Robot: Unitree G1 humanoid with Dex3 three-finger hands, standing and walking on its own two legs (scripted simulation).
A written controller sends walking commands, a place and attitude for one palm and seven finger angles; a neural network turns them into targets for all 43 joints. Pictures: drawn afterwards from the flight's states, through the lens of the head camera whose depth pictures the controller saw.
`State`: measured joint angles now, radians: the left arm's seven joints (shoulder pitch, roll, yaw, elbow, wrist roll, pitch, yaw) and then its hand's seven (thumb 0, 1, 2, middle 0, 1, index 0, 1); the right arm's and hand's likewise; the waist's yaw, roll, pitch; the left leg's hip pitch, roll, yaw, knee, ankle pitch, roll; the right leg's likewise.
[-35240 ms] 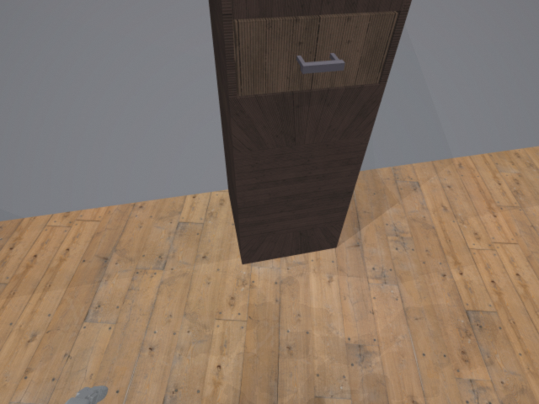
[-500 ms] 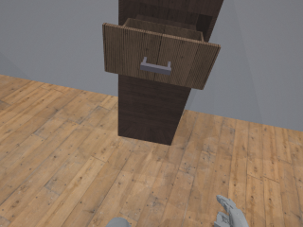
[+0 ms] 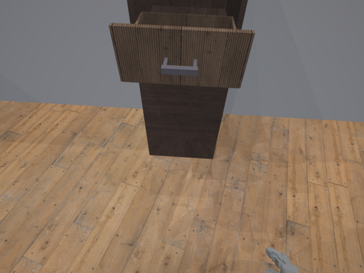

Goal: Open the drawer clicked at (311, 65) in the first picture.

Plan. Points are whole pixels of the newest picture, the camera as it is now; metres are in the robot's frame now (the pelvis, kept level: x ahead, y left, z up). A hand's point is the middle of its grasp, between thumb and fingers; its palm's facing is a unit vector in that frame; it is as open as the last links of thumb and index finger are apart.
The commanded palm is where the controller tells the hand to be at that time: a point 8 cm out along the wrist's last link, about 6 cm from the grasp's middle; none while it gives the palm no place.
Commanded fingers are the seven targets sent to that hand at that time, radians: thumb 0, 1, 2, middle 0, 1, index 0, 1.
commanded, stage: stop stepping back and stand still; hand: left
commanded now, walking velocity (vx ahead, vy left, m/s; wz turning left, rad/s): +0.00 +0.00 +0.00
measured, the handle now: (180, 66) +0.62 +0.05 +0.14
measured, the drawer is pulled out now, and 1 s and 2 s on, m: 0.30 0.30 0.30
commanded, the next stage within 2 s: let the arm hang, fingers relaxed in 0.40 s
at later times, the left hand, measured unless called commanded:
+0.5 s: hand out of the picture +0.18 +0.23 +0.37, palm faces +0.67 -0.63 -0.40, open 7.4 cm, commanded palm none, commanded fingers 0.00 0.90 0.90 -0.20 -0.30 -0.20 -0.30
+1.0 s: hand out of the picture -0.09 +0.18 -0.16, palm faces +0.16 -0.95 -0.26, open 7.0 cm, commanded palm none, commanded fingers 0.00 0.90 0.90 -0.20 -0.30 -0.20 -0.30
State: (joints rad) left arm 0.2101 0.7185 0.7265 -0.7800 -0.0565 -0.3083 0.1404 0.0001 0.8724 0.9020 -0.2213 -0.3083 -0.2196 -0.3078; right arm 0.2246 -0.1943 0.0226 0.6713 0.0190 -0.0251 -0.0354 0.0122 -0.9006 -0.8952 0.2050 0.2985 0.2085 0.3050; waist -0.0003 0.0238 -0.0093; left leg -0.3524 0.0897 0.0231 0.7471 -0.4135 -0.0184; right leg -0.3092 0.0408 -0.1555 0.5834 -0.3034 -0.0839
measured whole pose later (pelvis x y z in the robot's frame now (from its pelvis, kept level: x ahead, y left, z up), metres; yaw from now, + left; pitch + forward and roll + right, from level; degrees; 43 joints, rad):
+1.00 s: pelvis -0.06 -0.02 +0.01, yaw +6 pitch +0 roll -1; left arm 0.30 0.19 0.07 1.05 0.00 0.05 0.03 -0.05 0.97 0.90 -0.20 -0.30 -0.20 -0.30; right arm 0.43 -0.18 -0.02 1.08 -0.03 0.07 -0.03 0.01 -0.91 -0.90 0.20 0.30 0.20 0.30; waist -0.01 0.01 0.09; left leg -0.22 0.02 0.02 0.56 -0.32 0.01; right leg -0.31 0.03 -0.18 0.48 -0.18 -0.09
